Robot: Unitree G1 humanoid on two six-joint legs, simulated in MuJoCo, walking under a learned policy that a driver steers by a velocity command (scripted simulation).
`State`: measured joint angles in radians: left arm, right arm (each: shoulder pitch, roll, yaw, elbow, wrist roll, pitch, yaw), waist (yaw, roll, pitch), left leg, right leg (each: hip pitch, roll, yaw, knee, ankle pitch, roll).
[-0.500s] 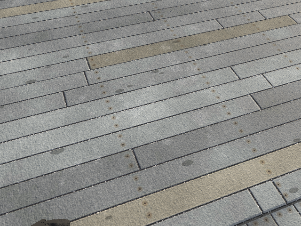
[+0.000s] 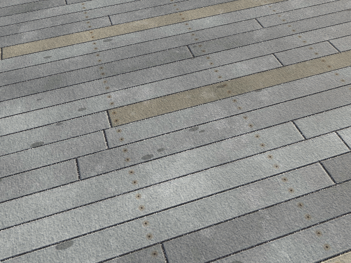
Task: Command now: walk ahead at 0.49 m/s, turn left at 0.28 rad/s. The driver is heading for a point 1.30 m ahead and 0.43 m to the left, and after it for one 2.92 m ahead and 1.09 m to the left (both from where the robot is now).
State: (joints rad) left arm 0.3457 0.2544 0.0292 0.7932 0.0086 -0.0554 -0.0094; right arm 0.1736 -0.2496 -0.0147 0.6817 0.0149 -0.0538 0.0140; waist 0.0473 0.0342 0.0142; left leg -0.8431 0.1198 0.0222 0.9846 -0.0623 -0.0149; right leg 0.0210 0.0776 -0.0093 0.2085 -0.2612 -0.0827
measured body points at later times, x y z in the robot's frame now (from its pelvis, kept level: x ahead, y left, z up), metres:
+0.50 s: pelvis +0.28 +0.04 +0.04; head +0.31 +0.06 +0.49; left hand +0.43 +0.33 -0.04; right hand +0.42 -0.22 -0.06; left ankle +0.23 +0.12 -0.70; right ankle +0.49 -0.09 -0.65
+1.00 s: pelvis +0.53 +0.09 +0.04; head +0.56 +0.10 +0.49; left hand +0.38 +0.33 -0.08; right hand +0.84 +0.01 -0.04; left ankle +0.58 +0.31 -0.64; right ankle +0.51 -0.05 -0.70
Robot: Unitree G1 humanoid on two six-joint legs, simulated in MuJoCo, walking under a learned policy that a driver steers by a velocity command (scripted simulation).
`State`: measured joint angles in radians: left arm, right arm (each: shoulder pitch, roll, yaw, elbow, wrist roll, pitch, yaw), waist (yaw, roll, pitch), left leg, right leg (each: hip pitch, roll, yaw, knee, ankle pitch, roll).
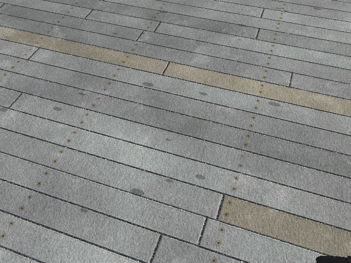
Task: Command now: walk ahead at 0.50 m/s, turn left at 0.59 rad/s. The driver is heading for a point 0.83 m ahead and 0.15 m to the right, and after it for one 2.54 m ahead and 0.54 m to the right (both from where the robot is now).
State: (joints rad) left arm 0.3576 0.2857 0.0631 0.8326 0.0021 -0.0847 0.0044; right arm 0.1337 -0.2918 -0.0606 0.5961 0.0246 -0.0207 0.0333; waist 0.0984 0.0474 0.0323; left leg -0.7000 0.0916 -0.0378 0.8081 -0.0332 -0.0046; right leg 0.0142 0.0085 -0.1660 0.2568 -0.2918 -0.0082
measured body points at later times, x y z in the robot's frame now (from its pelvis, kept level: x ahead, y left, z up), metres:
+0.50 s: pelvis +0.28 +0.05 +0.00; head +0.30 +0.06 +0.45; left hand +0.42 +0.32 -0.11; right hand +0.35 -0.22 -0.11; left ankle +0.21 +0.13 -0.74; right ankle +0.45 -0.12 -0.67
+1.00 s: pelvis +0.56 -0.02 +0.01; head +0.59 -0.05 +0.45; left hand +0.71 +0.23 -0.10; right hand +0.68 -0.32 -0.08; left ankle +0.75 +0.13 -0.68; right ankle +0.52 -0.09 -0.74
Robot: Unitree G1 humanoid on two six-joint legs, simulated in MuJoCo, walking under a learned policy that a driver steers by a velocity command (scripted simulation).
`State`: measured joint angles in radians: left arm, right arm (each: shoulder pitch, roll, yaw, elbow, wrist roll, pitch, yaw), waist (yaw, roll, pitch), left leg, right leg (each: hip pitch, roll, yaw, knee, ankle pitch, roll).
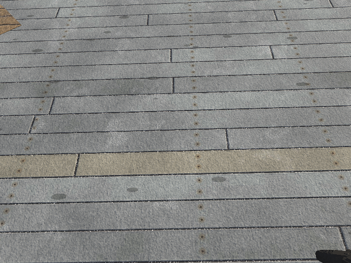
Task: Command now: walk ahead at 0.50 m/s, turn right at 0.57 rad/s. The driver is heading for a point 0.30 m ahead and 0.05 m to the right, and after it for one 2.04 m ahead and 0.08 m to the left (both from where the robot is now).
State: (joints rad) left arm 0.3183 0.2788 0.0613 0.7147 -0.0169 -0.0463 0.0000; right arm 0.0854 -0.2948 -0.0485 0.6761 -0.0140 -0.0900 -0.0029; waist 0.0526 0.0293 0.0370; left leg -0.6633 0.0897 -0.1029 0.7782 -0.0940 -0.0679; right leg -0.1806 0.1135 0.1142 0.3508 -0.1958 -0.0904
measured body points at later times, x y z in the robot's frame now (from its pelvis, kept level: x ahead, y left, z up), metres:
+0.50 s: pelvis +0.27 +0.03 +0.00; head +0.30 +0.03 +0.45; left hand +0.53 +0.23 -0.09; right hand +0.22 -0.25 -0.12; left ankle +0.25 +0.15 -0.75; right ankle +0.34 -0.16 -0.68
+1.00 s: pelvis +0.51 -0.10 +0.00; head +0.53 -0.11 +0.45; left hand +0.61 +0.17 -0.12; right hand +0.60 -0.40 -0.11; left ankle +0.67 +0.04 -0.68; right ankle +0.44 -0.19 -0.75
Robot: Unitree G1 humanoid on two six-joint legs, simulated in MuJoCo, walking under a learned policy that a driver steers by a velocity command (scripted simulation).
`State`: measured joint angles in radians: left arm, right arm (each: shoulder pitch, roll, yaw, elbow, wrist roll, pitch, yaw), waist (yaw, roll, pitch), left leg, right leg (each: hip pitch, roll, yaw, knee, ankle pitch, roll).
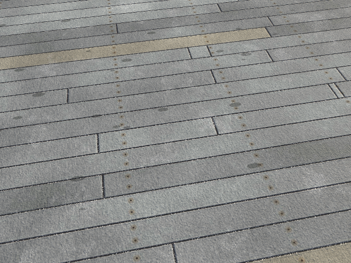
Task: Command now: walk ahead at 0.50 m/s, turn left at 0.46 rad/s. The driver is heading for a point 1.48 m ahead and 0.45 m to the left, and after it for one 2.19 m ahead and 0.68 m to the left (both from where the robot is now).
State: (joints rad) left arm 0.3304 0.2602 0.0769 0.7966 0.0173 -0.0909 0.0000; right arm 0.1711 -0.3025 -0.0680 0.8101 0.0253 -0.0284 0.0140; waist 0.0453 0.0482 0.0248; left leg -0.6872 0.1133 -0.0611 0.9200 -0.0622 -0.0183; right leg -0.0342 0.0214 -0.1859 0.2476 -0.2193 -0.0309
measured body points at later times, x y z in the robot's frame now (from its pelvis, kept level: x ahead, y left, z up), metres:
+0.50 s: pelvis +0.27 +0.08 +0.00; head +0.30 +0.11 +0.45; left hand +0.40 +0.39 -0.09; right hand +0.42 -0.18 -0.10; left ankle +0.24 +0.14 -0.75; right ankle +0.47 -0.08 -0.68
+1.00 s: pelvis +0.55 +0.13 +0.00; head +0.58 +0.14 +0.45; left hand +0.43 +0.38 -0.12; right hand +0.85 +0.01 -0.09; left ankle +0.56 +0.33 -0.68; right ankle +0.58 +0.02 -0.74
